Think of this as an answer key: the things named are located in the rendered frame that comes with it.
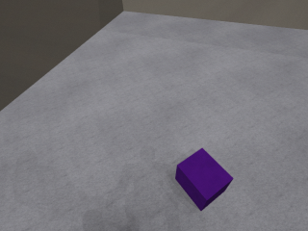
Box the carton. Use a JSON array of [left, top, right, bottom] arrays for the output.
[[175, 148, 234, 211]]

